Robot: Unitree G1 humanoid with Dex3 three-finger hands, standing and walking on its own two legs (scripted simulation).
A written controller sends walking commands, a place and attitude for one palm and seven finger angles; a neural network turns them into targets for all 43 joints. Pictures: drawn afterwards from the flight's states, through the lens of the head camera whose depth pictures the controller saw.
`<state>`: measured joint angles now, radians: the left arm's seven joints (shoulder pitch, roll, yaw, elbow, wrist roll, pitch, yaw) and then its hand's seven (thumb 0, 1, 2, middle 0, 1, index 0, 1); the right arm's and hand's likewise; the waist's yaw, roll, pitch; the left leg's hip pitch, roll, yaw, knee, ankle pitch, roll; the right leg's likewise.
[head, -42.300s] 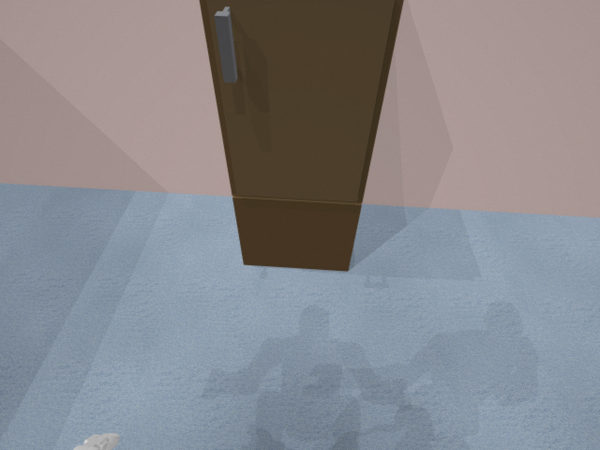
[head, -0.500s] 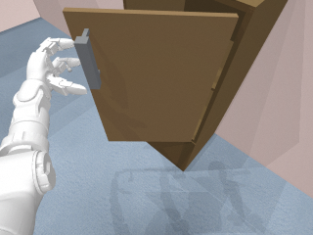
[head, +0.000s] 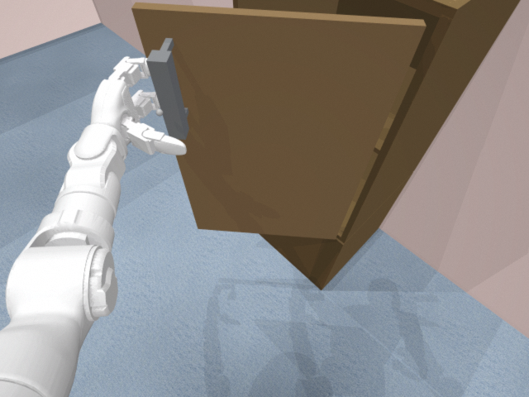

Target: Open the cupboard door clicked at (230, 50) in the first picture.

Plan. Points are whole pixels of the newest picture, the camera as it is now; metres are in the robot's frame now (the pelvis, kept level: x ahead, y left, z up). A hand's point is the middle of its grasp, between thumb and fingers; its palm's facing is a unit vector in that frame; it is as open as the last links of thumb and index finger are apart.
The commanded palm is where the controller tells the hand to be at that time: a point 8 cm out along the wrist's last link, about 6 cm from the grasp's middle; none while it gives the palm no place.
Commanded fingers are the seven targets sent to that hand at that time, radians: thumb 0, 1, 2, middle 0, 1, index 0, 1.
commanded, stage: slide the fingers in behind the handle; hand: left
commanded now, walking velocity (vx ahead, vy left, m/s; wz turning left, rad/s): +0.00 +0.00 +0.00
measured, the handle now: (174, 90) +0.54 +0.13 +0.16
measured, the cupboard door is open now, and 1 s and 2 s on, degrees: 41 42 47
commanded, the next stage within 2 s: close the thumb around the handle in 0.74 s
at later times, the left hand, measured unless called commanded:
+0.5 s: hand (181, 109) +0.49 +0.11 +0.16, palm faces -0.07 -1.00 +0.00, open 14.0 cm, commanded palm +0.47 +0.16 +0.16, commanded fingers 0.00 -0.50 0.30 -0.30 -1.20 -0.30 -1.20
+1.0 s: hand (180, 114) +0.48 +0.12 +0.16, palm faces -0.07 -1.00 +0.00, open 13.5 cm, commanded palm +0.46 +0.16 +0.16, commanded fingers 0.00 0.00 0.52 -0.34 -1.25 -0.34 -1.25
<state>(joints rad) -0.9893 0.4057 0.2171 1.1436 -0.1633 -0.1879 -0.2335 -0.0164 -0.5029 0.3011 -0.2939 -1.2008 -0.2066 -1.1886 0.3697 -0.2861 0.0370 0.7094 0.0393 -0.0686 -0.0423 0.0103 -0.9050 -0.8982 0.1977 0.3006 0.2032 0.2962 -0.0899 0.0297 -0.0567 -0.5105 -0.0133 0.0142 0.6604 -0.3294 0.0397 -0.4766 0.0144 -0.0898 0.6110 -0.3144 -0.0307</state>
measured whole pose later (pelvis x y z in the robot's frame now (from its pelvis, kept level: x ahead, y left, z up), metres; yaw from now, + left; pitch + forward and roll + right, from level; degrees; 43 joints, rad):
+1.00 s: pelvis +0.00 +0.00 +0.00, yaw -2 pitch +8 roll -1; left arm -0.91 0.33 0.25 1.07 -0.14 -0.20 -0.16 -0.02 -0.40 0.35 -0.29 -1.21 -0.28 -1.21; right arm 0.37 -0.27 0.03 0.69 0.04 -0.06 -0.03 0.01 -0.91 -0.90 0.20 0.30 0.20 0.30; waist -0.09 0.03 -0.06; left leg -0.45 0.00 0.04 0.62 -0.32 0.04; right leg -0.44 0.03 -0.06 0.60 -0.30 -0.04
